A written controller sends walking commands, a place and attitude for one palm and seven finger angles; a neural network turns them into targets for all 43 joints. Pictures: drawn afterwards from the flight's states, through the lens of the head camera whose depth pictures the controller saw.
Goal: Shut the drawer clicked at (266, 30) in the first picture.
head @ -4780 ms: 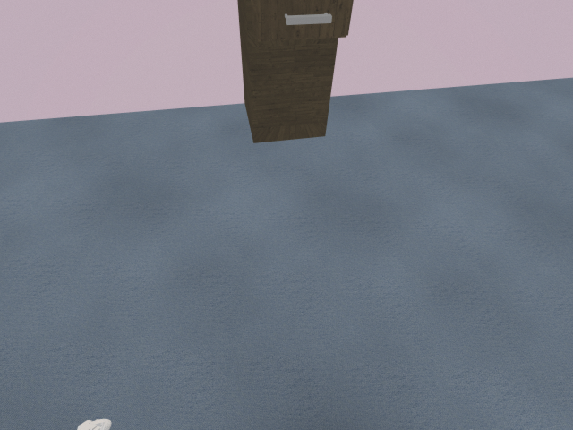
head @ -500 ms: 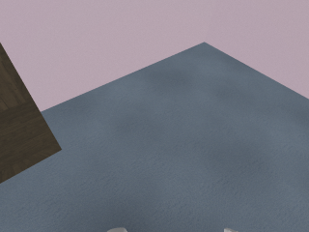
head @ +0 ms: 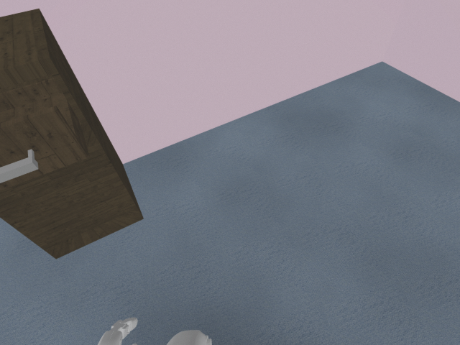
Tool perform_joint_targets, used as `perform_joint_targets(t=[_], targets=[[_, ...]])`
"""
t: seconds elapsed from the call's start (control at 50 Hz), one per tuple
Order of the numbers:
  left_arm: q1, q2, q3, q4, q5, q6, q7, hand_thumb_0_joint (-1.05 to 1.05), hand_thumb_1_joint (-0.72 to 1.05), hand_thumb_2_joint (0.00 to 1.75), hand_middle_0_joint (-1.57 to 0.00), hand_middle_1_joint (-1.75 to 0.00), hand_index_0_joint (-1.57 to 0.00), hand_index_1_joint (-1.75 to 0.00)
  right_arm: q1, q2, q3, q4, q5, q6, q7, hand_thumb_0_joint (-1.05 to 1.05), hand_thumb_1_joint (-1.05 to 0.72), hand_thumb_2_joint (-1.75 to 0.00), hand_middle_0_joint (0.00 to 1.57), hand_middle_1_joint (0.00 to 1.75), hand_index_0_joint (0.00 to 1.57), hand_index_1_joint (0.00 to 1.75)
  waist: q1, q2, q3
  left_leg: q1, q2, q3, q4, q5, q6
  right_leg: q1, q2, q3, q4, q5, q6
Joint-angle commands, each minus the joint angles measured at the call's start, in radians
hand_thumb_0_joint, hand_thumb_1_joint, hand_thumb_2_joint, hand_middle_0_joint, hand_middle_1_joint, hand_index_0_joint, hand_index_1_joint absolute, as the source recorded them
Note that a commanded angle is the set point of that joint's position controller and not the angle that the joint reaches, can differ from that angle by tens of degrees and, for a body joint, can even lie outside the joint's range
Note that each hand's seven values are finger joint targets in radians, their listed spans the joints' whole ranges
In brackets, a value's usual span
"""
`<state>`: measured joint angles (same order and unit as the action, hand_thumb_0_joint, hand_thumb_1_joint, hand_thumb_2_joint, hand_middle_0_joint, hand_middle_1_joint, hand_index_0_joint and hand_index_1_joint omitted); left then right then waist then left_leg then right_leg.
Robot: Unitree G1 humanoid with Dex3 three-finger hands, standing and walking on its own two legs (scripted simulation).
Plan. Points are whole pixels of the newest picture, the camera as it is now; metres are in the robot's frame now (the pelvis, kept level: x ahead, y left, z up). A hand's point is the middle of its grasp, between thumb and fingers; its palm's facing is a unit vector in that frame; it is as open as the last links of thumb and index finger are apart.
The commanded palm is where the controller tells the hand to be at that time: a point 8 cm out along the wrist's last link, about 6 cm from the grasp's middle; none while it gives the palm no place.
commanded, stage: turn to face it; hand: left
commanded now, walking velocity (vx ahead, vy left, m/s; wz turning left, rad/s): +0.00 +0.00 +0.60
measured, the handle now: out of the picture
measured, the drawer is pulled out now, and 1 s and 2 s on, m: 0.19 0.19 0.19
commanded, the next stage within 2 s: take the last steps up to it in 0.76 s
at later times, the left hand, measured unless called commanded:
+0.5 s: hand out of the picture -0.03 +0.27 -0.17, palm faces +0.36 -0.89 -0.28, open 7.4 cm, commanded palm none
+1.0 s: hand out of the picture -0.03 +0.18 -0.15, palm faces +0.51 -0.83 -0.25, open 7.3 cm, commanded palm none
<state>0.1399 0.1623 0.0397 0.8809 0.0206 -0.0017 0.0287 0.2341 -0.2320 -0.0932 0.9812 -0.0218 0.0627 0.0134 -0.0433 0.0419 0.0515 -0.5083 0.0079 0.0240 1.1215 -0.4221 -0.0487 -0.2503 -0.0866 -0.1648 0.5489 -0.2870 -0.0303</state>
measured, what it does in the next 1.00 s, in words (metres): steps on the spot, turning left: left foot, then right foot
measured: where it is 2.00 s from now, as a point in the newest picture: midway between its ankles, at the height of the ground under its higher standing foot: outside the picture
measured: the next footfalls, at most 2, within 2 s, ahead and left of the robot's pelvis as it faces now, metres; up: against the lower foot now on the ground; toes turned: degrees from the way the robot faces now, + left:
left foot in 0.32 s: +0.02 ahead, +0.15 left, +0.00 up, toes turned +21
right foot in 0.72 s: +0.09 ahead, -0.09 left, +0.00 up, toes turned +18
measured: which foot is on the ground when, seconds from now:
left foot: up 0.00-0.30, down 0.32-0.72, up 0.74-1.00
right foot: down 0.00-0.32, up 0.34-0.70, down 0.72-1.00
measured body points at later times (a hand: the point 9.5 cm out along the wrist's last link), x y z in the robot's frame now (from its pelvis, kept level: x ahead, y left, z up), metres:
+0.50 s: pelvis +0.00 +0.03 +0.00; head +0.04 +0.06 +0.44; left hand -0.05 +0.31 -0.15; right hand +0.21 -0.17 -0.13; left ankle -0.01 +0.14 -0.74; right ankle +0.02 -0.11 -0.66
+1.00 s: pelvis +0.02 -0.01 +0.01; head +0.04 -0.02 +0.45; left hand -0.05 +0.23 -0.13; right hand +0.18 -0.20 -0.16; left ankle -0.08 +0.11 -0.67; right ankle +0.06 -0.10 -0.74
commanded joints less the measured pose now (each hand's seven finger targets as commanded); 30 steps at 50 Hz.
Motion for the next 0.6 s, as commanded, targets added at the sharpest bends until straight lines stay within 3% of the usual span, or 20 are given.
perform_joint_targets(t=[0.0,0.06,0.12,0.2,0.24,0.26,0.28,0.3,0.32,0.34,0.36,0.4,0.42,0.5,0.58], targets=[[0.059,0.18,0.039,-0.049,0.002,-0.018,0.007,0.0,0.9,0.9,-0.2,-0.3,-0.2,-0.3,-0.029,-0.056,-0.009,-0.089,0.002,-0.009,0.013,0.0,-0.9,-0.9,0.2,0.3,0.2,0.3,0.037,-0.204,-0.035,-0.088,0.052,-0.001,0.059,0.051,-0.034,0.131,-0.257,0.101,-0.217,0.436,-0.06],[0.106,0.207,0.043,-0.039,0.004,-0.011,0.005,0.0,0.9,0.9,-0.2,-0.3,-0.2,-0.3,-0.099,-0.062,-0.004,-0.109,0.003,-0.003,0.015,0.0,-0.9,-0.9,0.2,0.3,0.2,0.3,0.063,-0.207,-0.026,-0.061,0.054,0.029,-0.028,0.034,-0.038,0.141,-0.274,0.075,-0.217,0.423,-0.073],[0.117,0.233,0.05,-0.033,0.009,-0.005,0.003,0.0,0.9,0.9,-0.2,-0.3,-0.2,-0.3,-0.141,-0.064,0.003,-0.13,0.006,-0.005,0.019,0.0,-0.9,-0.9,0.2,0.3,0.2,0.3,0.072,-0.223,-0.042,-0.022,0.057,0.054,-0.146,0.014,-0.033,0.162,-0.292,0.043,-0.201,0.421,-0.08],[0.137,0.263,0.062,-0.016,0.012,0.004,-0.002,0.0,0.9,0.9,-0.2,-0.3,-0.2,-0.3,-0.179,-0.065,0.017,-0.156,0.01,-0.02,0.021,0.0,-0.9,-0.9,0.2,0.3,0.2,0.3,0.096,-0.255,-0.076,0.067,0.048,0.102,-0.353,-0.006,-0.009,0.194,-0.314,0.014,-0.13,0.476,-0.076],[0.141,0.276,0.069,-0.013,0.008,0.009,-0.005,0.0,0.9,0.9,-0.2,-0.3,-0.2,-0.3,-0.148,-0.081,0.017,-0.156,0.008,-0.028,0.018,0.0,-0.9,-0.9,0.2,0.3,0.2,0.3,0.079,-0.238,-0.098,0.159,0.037,0.131,-0.481,0.064,0.005,0.172,-0.313,-0.017,-0.065,0.478,-0.048],[0.137,0.276,0.072,-0.013,0.002,0.011,-0.008,0.0,0.9,0.9,-0.2,-0.3,-0.2,-0.3,-0.108,-0.102,0.012,-0.152,0.005,-0.033,0.017,0.0,-0.9,-0.9,0.2,0.3,0.2,0.3,0.052,-0.209,-0.119,0.248,0.035,0.131,-0.598,0.148,0.015,0.14,-0.294,-0.05,0.012,0.454,-0.016],[0.136,0.259,0.071,-0.02,-0.005,0.014,-0.013,0.0,0.9,0.9,-0.2,-0.3,-0.2,-0.3,-0.036,-0.167,-0.005,-0.137,0.002,-0.042,0.015,0.0,-0.9,-0.9,0.2,0.3,0.2,0.3,0.009,-0.072,-0.169,0.45,0.09,0.049,-0.703,0.336,0.049,0.0,-0.257,-0.075,0.181,0.354,0.037],[0.106,0.193,0.055,-0.067,-0.011,0.016,-0.022,0.0,0.9,0.9,-0.2,-0.3,-0.2,-0.3,0.041,-0.293,-0.036,-0.131,-0.001,-0.049,0.009,0.0,-0.9,-0.9,0.2,0.3,0.2,0.3,-0.039,0.262,-0.194,0.624,0.365,-0.312,-0.737,0.705,0.173,-0.305,-0.106,-0.092,0.423,-0.227,0.123],[0.04,0.183,0.041,-0.105,-0.001,0.025,-0.015,0.0,0.9,0.9,-0.2,-0.3,-0.2,-0.3,0.109,-0.33,-0.039,-0.105,0.009,-0.041,0.004,0.0,-0.9,-0.9,0.2,0.3,0.2,0.3,-0.064,0.228,-0.191,0.567,0.468,-0.359,-0.747,0.825,0.273,-0.357,-0.07,0.019,0.555,-0.417,0.125],[0.009,0.177,0.044,-0.096,-0.001,0.034,-0.005,0.0,0.9,0.9,-0.2,-0.3,-0.2,-0.3,0.093,-0.304,-0.034,-0.097,0.009,-0.047,-0.009,0.0,-0.9,-0.9,0.2,0.3,0.2,0.3,-0.06,0.251,-0.186,0.517,0.42,-0.355,-0.745,0.773,0.269,-0.368,-0.066,0.105,0.607,-0.368,0.12],[0.0,0.184,0.05,-0.083,-0.005,0.032,-0.008,0.0,0.9,0.9,-0.2,-0.3,-0.2,-0.3,0.027,-0.269,-0.025,-0.112,0.005,-0.046,-0.019,0.0,-0.9,-0.9,0.2,0.3,0.2,0.3,-0.037,0.222,-0.128,0.45,0.366,-0.312,-0.75,0.691,0.254,-0.377,-0.061,0.128,0.637,-0.295,0.119],[0.062,0.189,0.052,-0.038,-0.005,0.032,-0.021,0.0,0.9,0.9,-0.2,-0.3,-0.2,-0.3,-0.095,-0.21,-0.003,-0.145,0.004,-0.051,-0.02,0.0,-0.9,-0.9,0.2,0.3,0.2,0.3,0.028,0.131,-0.093,0.37,0.266,-0.195,-0.757,0.627,0.205,-0.319,-0.055,0.132,0.623,-0.156,0.122],[0.088,0.183,0.052,-0.026,-0.004,0.033,-0.022,0.0,0.9,0.9,-0.2,-0.3,-0.2,-0.3,-0.11,-0.202,0.0,-0.154,0.003,-0.055,-0.02,0.0,-0.9,-0.9,0.2,0.3,0.2,0.3,0.038,0.127,-0.101,0.368,0.245,-0.17,-0.759,0.637,0.2,-0.294,-0.045,0.127,0.6,-0.136,0.126],[0.072,0.173,0.043,-0.031,-0.007,0.039,-0.017,0.0,0.9,0.9,-0.2,-0.3,-0.2,-0.3,-0.08,-0.197,0.0,-0.139,0.003,-0.05,-0.019,0.0,-0.9,-0.9,0.2,0.3,0.2,0.3,0.023,0.089,-0.085,0.36,0.236,-0.197,-0.777,0.587,0.217,-0.241,-0.014,0.123,0.461,-0.146,0.126],[0.067,0.147,0.035,-0.046,-0.011,0.034,-0.012,0.0,0.9,0.9,-0.2,-0.3,-0.2,-0.3,-0.082,-0.198,-0.006,-0.134,-0.004,-0.04,-0.016,0.0,-0.9,-0.9,0.2,0.3,0.2,0.3,0.021,0.117,-0.082,0.322,0.231,-0.24,-0.764,0.52,0.221,-0.146,0.02,0.111,0.279,-0.163,0.114]])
